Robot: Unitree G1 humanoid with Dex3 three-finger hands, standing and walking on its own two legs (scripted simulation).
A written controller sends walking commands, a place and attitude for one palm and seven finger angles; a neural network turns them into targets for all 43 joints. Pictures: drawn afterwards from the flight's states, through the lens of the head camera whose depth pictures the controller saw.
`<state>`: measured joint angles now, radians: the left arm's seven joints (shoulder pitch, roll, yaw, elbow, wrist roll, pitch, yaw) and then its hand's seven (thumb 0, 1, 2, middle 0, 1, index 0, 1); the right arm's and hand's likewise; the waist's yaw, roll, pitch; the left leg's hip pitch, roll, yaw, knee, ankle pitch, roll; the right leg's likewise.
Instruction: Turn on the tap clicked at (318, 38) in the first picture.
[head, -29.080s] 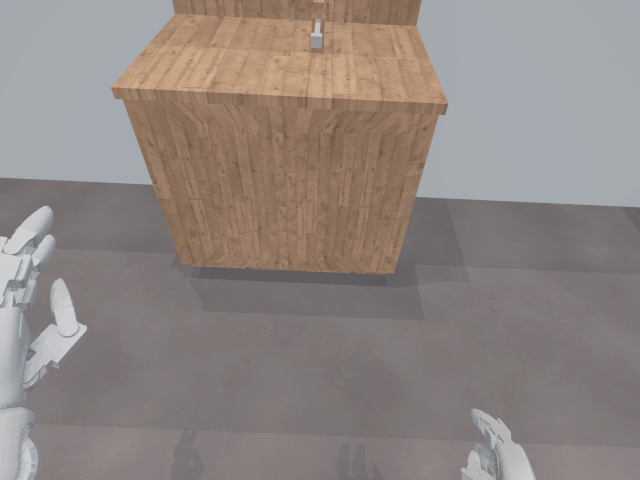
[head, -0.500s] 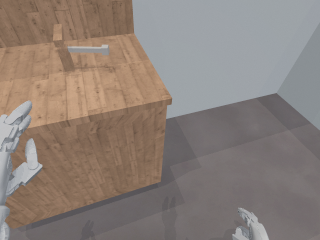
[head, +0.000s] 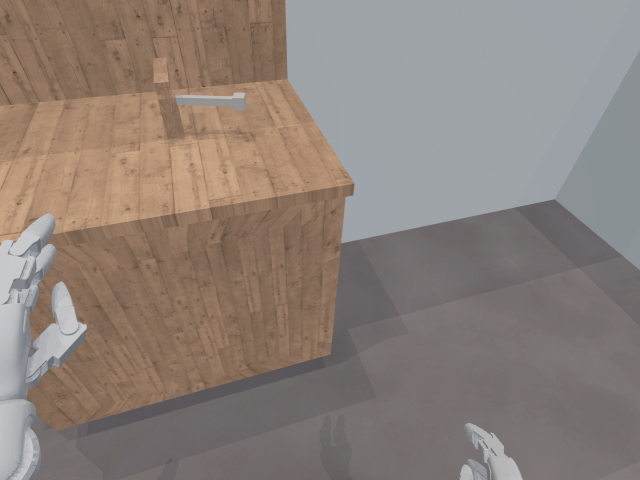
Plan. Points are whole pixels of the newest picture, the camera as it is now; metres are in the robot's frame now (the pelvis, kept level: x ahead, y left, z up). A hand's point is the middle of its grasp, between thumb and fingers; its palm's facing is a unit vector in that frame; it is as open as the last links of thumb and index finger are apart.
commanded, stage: stop stepping back and stand still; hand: left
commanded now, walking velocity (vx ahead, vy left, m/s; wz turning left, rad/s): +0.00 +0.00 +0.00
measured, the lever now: (239, 101) +0.84 +0.21 +0.10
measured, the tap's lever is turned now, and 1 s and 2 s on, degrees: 73 73 73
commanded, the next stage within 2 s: stand and check the lever's angle in 0.30 s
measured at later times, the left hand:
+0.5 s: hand (55, 363) +0.19 +0.25 +0.15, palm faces +0.36 -0.85 -0.38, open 7.4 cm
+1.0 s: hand (56, 338) +0.22 +0.27 +0.14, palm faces +0.38 -0.85 -0.36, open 7.4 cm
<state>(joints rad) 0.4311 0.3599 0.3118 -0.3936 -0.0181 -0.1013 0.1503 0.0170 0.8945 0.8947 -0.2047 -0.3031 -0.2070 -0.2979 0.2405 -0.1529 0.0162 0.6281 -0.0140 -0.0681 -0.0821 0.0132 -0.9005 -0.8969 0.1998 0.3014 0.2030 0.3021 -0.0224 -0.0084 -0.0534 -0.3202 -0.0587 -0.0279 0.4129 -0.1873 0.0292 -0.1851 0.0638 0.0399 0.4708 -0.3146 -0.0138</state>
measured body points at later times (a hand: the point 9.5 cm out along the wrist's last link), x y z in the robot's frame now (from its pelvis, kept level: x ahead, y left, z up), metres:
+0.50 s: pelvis -0.02 +0.02 -0.01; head -0.02 +0.02 +0.44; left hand +0.16 +0.30 +0.17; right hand +0.15 -0.22 -0.09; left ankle +0.07 +0.10 -0.74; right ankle -0.03 -0.08 -0.74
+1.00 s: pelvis +0.01 +0.03 +0.00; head +0.01 +0.03 +0.45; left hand +0.19 +0.32 +0.16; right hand +0.18 -0.20 -0.08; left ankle +0.06 +0.10 -0.74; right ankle -0.03 -0.08 -0.74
